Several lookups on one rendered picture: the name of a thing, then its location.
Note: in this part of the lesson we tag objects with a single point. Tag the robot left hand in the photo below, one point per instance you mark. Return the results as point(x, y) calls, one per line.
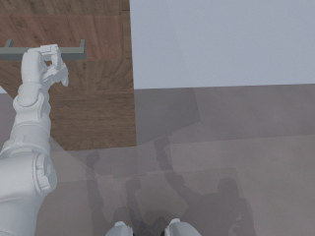
point(34, 69)

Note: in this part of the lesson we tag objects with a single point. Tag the left robot forearm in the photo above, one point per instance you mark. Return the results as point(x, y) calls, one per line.
point(31, 129)

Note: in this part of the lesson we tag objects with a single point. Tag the left robot shin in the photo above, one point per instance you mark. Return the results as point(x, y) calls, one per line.
point(119, 223)

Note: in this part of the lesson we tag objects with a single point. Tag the handle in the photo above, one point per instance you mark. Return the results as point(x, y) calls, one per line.
point(10, 53)

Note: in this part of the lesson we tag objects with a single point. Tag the robot left upper arm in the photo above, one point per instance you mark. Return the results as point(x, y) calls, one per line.
point(25, 180)

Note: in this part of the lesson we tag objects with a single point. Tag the drawer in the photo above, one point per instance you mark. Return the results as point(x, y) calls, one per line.
point(104, 35)

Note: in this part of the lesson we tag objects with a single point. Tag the right robot shin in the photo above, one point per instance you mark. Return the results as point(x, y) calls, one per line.
point(174, 220)

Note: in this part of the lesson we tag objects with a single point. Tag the robot shin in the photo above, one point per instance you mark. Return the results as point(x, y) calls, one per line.
point(119, 223)
point(174, 220)

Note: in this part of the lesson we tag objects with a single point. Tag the cabinet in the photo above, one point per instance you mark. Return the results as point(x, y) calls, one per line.
point(97, 108)

